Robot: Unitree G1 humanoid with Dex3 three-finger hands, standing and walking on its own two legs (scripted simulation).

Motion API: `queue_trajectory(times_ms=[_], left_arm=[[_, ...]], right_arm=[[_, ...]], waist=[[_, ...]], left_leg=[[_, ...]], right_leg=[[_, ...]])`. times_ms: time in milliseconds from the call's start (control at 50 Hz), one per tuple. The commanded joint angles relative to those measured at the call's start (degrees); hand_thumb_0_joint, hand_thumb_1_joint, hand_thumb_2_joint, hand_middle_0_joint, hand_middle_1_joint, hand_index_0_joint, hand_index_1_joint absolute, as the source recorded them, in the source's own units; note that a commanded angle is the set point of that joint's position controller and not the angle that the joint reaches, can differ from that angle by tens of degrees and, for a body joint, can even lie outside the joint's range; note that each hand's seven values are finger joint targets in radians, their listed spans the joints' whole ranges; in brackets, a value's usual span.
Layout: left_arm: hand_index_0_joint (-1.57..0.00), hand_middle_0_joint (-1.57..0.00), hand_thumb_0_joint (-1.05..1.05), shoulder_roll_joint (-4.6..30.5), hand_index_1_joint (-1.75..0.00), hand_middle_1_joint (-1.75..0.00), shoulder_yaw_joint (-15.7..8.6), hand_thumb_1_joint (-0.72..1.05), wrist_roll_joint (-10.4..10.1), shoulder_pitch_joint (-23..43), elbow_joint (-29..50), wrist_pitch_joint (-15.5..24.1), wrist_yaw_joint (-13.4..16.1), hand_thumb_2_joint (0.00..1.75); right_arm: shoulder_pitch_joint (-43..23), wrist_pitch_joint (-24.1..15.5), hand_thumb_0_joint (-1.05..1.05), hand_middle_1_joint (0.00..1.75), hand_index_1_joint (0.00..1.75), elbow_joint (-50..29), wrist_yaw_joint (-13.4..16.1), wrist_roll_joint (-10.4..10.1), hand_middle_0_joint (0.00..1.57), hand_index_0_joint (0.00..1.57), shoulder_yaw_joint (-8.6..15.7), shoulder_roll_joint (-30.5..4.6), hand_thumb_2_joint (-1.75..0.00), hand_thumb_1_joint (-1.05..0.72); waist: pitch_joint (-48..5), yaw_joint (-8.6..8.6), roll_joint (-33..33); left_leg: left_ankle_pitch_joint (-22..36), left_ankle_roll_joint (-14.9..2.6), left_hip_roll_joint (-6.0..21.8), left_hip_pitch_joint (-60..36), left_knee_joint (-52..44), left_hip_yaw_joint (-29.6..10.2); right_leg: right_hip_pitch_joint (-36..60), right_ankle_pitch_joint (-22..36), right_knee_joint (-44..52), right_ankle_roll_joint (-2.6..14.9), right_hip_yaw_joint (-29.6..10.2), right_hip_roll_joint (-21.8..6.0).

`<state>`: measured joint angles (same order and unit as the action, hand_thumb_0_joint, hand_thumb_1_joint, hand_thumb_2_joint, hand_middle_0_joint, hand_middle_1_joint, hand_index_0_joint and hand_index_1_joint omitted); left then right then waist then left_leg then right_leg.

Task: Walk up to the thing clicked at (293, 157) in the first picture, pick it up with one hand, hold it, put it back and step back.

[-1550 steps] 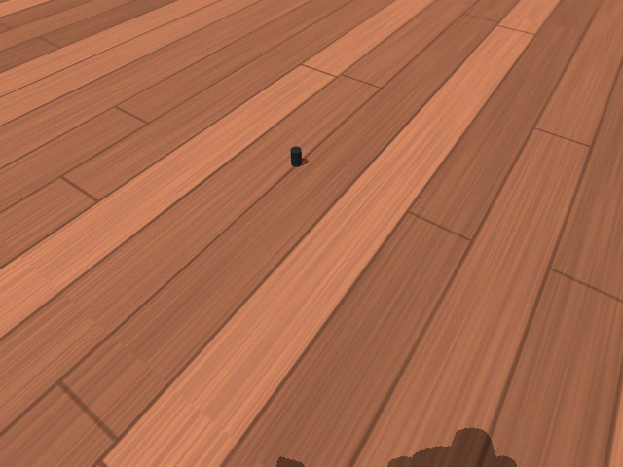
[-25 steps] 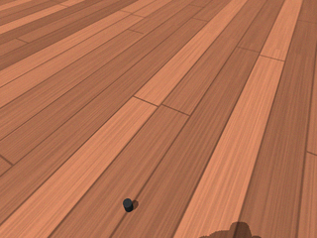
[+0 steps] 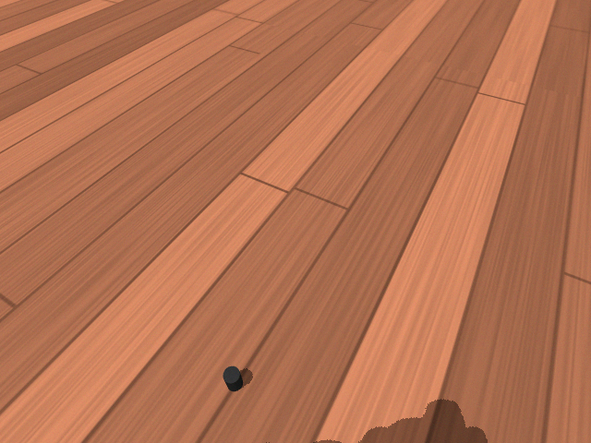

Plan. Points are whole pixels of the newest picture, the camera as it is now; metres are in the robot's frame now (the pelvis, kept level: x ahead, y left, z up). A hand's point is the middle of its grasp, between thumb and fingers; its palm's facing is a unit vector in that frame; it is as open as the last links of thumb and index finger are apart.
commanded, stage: stand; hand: left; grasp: from above
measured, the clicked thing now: (233, 379) +0.42 +0.21 -0.74
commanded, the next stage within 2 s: step back in 1.02 s
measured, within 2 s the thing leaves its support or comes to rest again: neither
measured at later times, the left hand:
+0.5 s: hand out of the picture +0.10 +0.24 -0.16, palm faces +0.00 -0.94 -0.33, open 7.4 cm
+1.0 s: hand out of the picture +0.09 +0.24 -0.15, palm faces -0.01 -0.94 -0.34, open 7.4 cm
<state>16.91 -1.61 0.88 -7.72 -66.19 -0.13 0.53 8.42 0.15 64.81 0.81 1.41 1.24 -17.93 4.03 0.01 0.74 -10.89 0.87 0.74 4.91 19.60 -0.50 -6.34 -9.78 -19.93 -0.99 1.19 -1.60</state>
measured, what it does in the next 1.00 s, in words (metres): stands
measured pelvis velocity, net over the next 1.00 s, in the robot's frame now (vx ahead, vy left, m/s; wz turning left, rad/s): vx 0.01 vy -0.01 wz -0.01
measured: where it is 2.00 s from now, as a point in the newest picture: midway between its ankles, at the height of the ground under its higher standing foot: outside the picture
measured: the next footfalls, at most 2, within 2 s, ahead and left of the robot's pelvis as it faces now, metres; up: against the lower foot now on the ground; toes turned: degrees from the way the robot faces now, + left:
right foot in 1.82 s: -0.15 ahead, -0.07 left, +0.00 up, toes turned -4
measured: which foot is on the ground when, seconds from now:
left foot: down 0.00-1.00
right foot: down 0.00-1.00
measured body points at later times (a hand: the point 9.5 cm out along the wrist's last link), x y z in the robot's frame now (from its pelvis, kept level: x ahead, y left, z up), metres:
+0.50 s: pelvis +0.02 +0.00 +0.00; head +0.02 -0.01 +0.45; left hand +0.10 +0.29 -0.13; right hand +0.09 -0.30 -0.14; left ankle +0.00 +0.13 -0.75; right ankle +0.02 -0.13 -0.75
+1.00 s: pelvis +0.01 -0.01 +0.00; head +0.01 -0.01 +0.45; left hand +0.09 +0.29 -0.13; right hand +0.07 -0.30 -0.14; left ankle +0.00 +0.13 -0.75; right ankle +0.02 -0.13 -0.75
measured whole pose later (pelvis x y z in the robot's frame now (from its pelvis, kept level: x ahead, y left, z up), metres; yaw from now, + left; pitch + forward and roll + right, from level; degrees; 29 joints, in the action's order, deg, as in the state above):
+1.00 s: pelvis +0.01 -0.01 +0.00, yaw -1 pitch -3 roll +0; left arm 18.7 -0.9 0.5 -6.3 -65.1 0.3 0.0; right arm 6.9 -0.1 65.1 0.3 1.2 0.9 -19.2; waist 3.4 0.4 0.5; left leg -10.7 1.5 1.4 3.6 17.5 0.0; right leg -5.9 -10.0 -19.0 -0.4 0.8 -0.9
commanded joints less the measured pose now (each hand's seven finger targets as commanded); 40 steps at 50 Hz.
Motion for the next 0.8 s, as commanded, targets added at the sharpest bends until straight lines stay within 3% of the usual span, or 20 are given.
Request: queue_trajectory(times_ms=[0, 120, 200, 460, 500, 540, 780], left_arm=[[-0.2, -0.2, 0.0, 11.4, -0.3, -0.3, -1.9, 0.9, 0.3, 2.2, 3.3, 1.4, 0.9, 0.9], [-0.2, -0.2, 0.0, 11.9, -0.3, -0.3, -1.9, 0.9, 0.1, 2.6, 3.6, 1.6, 0.8, 0.9], [-0.2, -0.2, 0.0, 11.8, -0.3, -0.3, -1.9, 0.9, 0.0, 3.0, 3.8, 1.7, 0.9, 0.9], [-0.2, -0.2, 0.0, 12.8, -0.3, -0.3, -1.8, 0.9, -0.1, 4.8, 4.5, 1.7, 0.7, 0.9], [-0.2, -0.2, 0.0, 12.3, -0.3, -0.3, -1.6, 0.9, -0.1, 4.1, 4.5, 1.9, 0.7, 0.9], [-0.2, -0.2, 0.0, 12.8, -0.3, -0.3, -1.7, 0.9, -0.1, 4.4, 4.5, 1.9, 0.7, 0.9], [-0.2, -0.2, 0.0, 13.3, -0.3, -0.3, -1.5, 0.9, -0.2, 4.1, 4.7, 2.1, 0.6, 0.9]], right_arm=[[-1.7, -1.3, 0.0, 0.3, 0.3, -3.0, 0.4, -0.3, 0.2, 0.2, 1.6, -10.4, -0.9, -0.9], [-2.1, -1.6, 0.0, 0.3, 0.3, -3.0, 0.4, -0.3, 0.2, 0.2, 1.6, -11.1, -0.9, -0.9], [-2.6, -1.7, 0.0, 0.3, 0.3, -3.0, 0.6, -0.4, 0.2, 0.2, 1.7, -11.2, -0.9, -0.9], [-3.3, -1.7, 0.0, 0.3, 0.3, -2.9, 0.4, -0.4, 0.2, 0.2, 1.6, -11.9, -0.9, -0.9], [-3.9, -1.7, 0.0, 0.3, 0.3, -3.1, 0.4, -0.4, 0.2, 0.2, 1.7, -12.4, -0.9, -0.9], [-4.0, -1.6, 0.0, 0.3, 0.3, -2.9, 0.3, -0.4, 0.2, 0.2, 1.6, -12.0, -0.9, -0.9], [-4.0, -1.7, 0.0, 0.3, 0.3, -3.1, 0.0, -0.5, 0.2, 0.2, 1.7, -12.3, -0.9, -0.9]], waist=[[-2.0, -0.18, -1.0], [-3.6, -0.23, -1.1], [-5.6, -0.07, -0.9], [-4.9, 0.16, -0.5], [-6.0, -0.08, -0.6], [-4.4, -0.12, -1.3], [-5.1, -0.11, -1.1]], left_leg=[[2.1, -2.06, 5.5, 3.1, -4.0, -4.4], [6.1, -1.84, 6.0, 1.7, -3.7, -4.3], [11.6, -1.76, 6.4, -0.1, -3.2, -4.2], [9.8, -1.4, 6.7, 0.3, -4.1, -3.5], [12.4, -1.55, 6.9, -1.0, -3.2, -3.7], [8.8, -1.52, 6.6, 0.3, -4.1, -3.6], [9.0, -1.47, 6.8, -0.4, -4.5, -3.7]], right_leg=[[0.1, -0.4, 4.5, 1.57, -5.4, -5.2], [0.7, 4.2, 3.7, 1.67, -5.1, -5.3], [2.1, 11.1, 2.3, 1.86, -4.4, -5.6], [2.1, 9.8, 3.1, 1.81, -4.9, -5.8], [2.4, 12.1, 2.8, 1.81, -4.6, -5.8], [1.6, 9.5, 3.5, 1.64, -4.7, -5.6], [1.6, 9.2, 3.5, 1.98, -4.8, -5.6]])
